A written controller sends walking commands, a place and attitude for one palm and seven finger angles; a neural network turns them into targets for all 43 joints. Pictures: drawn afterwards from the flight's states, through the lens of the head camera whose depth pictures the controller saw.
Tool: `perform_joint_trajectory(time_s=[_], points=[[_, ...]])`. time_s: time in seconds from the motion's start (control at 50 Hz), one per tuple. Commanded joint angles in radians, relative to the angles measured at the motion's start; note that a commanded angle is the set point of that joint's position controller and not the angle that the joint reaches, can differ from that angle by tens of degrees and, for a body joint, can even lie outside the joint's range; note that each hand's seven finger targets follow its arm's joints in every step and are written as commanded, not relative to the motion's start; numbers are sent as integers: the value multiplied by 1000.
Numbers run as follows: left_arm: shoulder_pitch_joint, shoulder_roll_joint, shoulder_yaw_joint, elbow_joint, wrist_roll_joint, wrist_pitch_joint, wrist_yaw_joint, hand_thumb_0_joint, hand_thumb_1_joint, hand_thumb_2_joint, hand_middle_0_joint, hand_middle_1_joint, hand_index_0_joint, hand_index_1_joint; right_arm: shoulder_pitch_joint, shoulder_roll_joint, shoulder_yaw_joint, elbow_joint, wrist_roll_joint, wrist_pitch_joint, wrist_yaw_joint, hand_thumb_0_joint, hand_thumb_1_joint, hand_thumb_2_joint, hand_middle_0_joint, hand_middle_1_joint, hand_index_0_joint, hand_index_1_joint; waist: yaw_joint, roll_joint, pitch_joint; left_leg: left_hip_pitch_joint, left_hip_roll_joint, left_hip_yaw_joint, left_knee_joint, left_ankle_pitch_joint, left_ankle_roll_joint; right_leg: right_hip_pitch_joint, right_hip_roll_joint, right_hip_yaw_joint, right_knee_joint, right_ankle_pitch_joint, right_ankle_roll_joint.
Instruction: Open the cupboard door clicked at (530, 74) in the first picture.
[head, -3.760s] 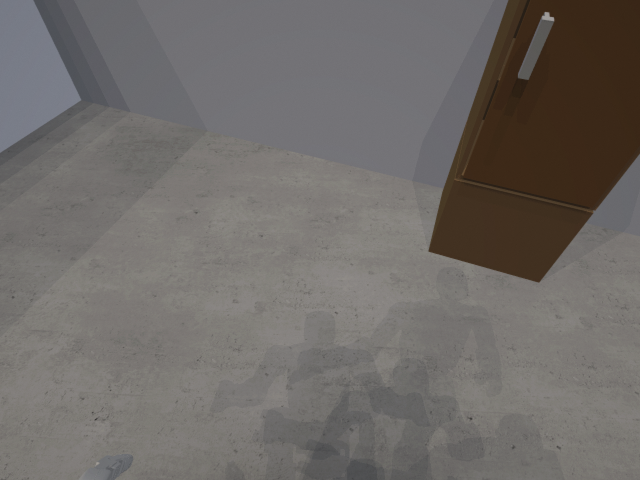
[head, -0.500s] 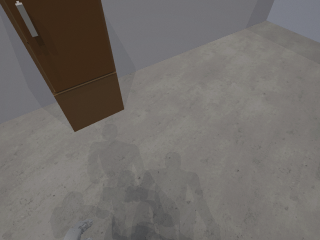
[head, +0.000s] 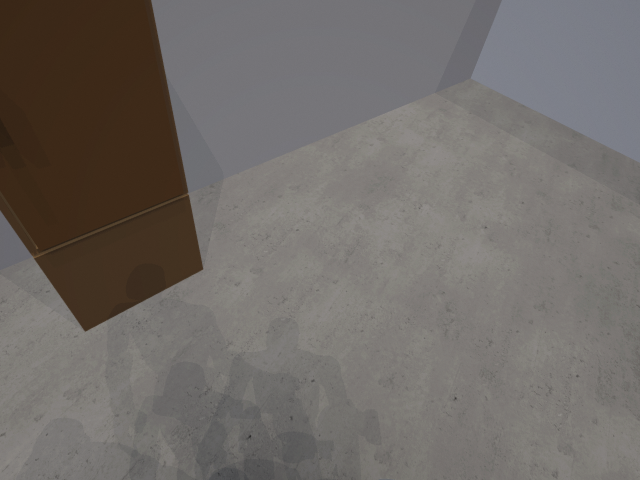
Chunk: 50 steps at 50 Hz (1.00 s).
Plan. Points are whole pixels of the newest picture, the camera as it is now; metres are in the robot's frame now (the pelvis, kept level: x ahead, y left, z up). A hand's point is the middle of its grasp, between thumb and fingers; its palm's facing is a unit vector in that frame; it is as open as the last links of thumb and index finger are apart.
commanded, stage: walk to a spot facing it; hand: left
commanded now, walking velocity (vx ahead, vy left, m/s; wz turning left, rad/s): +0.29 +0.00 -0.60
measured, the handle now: out of the picture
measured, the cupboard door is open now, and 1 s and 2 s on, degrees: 0 0 0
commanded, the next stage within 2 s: turn to face it in 0.34 s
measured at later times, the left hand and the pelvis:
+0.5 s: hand (270, 364) +0.34 +0.10 -0.18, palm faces -0.28 -0.94 -0.18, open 7.4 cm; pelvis +0.17 -0.04 -0.02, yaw -15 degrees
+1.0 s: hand (221, 365) +0.33 +0.18 -0.19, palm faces -0.01 -0.98 -0.18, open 7.4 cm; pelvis +0.24 -0.01 -0.01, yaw -3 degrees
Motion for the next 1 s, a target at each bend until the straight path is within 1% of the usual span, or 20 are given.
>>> perform_joint_trajectory(time_s=[0.0,0.08,0.18,0.32,0.36,0.42,0.44,0.46,0.48,0.5,0.52,0.58,0.62,0.76,0.8,0.84,0.86,0.88,0.9,0.98], points=[[56,2,16,-66,3,8,-7,0,900,900,-200,-300,-200,-300,87,-112,-32,0,7,-11,-9,0,-900,-900,200,300,200,300,11,153,36,-7,250,-167,-373,-118,-56,-148,-59,32,56,137,22],[-4,4,28,-101,5,21,-12,0,900,900,-200,-300,-200,-300,136,-110,-31,15,12,-15,-13,0,-900,-900,200,300,200,300,3,134,58,70,252,-106,-378,-25,-65,-265,-75,29,32,223,44],[-124,3,26,-152,3,23,-17,0,900,900,-200,-300,-200,-300,211,-114,-31,44,12,-10,-16,0,-900,-900,200,300,200,300,-31,104,76,209,285,-69,-342,141,4,-354,-100,-10,-112,196,63],[-274,-19,6,-202,-6,12,-14,0,900,900,-200,-300,-200,-300,280,-132,-38,80,-6,19,-16,0,-900,-900,200,300,200,300,-84,157,92,300,295,56,-203,539,44,-248,-52,-132,-423,73,38],[-270,-22,7,-206,-4,5,-13,0,900,900,-200,-300,-200,-300,275,-138,-43,73,-7,26,-17,0,-900,-900,200,300,200,300,-74,178,76,307,297,88,-133,691,38,-181,-12,-162,-489,47,15],[-81,29,14,-161,3,-24,-4,0,900,900,-200,-300,-200,-300,227,-186,-58,42,6,30,-10,0,-900,-900,200,300,200,300,19,172,-90,293,268,123,183,856,-13,122,58,-194,-667,117,-21],[39,76,24,-125,8,-41,6,0,900,900,-200,-300,-200,-300,221,-168,-50,33,16,30,-1,0,-900,-900,200,300,200,300,75,103,-181,130,238,118,381,674,-53,387,-8,-128,-743,357,-43],[124,180,40,-101,5,-58,24,0,900,900,-200,-300,-200,-300,255,-84,-33,12,29,31,2,0,-900,-900,200,300,200,300,84,-154,-327,-210,74,73,651,-183,-115,729,-314,263,-695,923,-166],[154,215,39,-83,-23,-54,37,0,900,900,-200,-300,-200,-300,209,-72,-23,-1,34,41,-10,0,-900,-900,200,300,200,300,85,-154,-406,-258,7,-81,829,-446,-122,737,-418,344,-708,1240,-271],[86,183,25,-96,-21,-50,47,0,900,900,-200,-300,-200,-300,180,-55,-21,-5,34,51,-14,0,-900,-900,200,300,200,300,61,-62,-319,-262,38,-174,846,-376,-110,633,-402,230,-740,1142,-278],[-2,133,12,-118,-19,-54,54,0,900,900,-200,-300,-200,-300,188,-40,-14,5,26,61,-8,0,-900,-900,200,300,200,300,24,-96,-269,-259,51,-211,816,-305,-111,534,-360,196,-784,953,-237],[-152,59,-29,-131,-17,-58,57,0,900,900,-200,-300,-200,-300,208,-22,-4,60,12,94,-9,0,-900,-900,200,300,200,300,-58,-2,-92,-136,62,-225,655,-207,-111,197,-281,23,-883,713,-139],[-199,65,-27,-137,-10,-52,57,0,900,900,-200,-300,-200,-300,236,-16,-4,70,14,111,-4,0,-900,-900,200,300,200,300,-86,-33,-68,-105,47,-206,554,-197,-118,144,-263,-54,-902,608,-125],[-169,109,5,-154,-2,-19,56,0,900,900,-200,-300,-200,-300,57,-63,-20,-23,12,111,19,0,-900,-900,200,300,200,300,-23,-112,-27,-150,31,-138,333,-197,-123,207,-311,-92,-874,368,-129],[-170,127,12,-160,-2,-12,55,0,900,900,-200,-300,-200,-300,50,-74,-27,-38,9,109,24,0,-900,-900,200,300,200,300,-29,-100,-31,-118,17,-117,239,-150,-119,215,-318,-111,-827,326,-107],[-173,122,17,-174,-12,-1,53,0,900,900,-200,-300,-200,-300,108,-109,-37,-39,3,102,29,0,-900,-900,200,300,200,300,-61,10,-63,17,14,-124,44,31,-108,166,-283,-166,-681,207,-44],[-152,85,13,-190,-19,7,48,0,900,900,-200,-300,-200,-300,143,-181,-52,-40,-3,93,29,0,-900,-900,200,300,200,300,-74,230,-80,81,126,-332,-97,193,-50,55,-186,-203,-498,19,20],[-177,35,1,-234,-25,12,44,0,900,900,-200,-300,-200,-300,176,-276,-71,-55,-7,87,22,0,-900,-900,200,300,200,300,-96,464,-55,112,347,-639,-218,479,82,-132,-58,-191,-259,-362,93],[-225,68,2,-256,-14,17,44,0,900,900,-200,-300,-200,-300,180,-298,-76,-51,-10,93,16,0,-900,-900,200,300,200,300,-106,319,-69,65,383,-641,-230,383,146,-110,-57,-75,-109,-353,74],[-197,76,16,-216,-9,13,31,0,900,900,-200,-300,-200,-300,44,-226,-52,-90,-1,75,-3,0,-900,-900,200,300,200,300,-46,186,-98,133,208,-471,-188,383,59,-187,-72,6,-24,-89,90]])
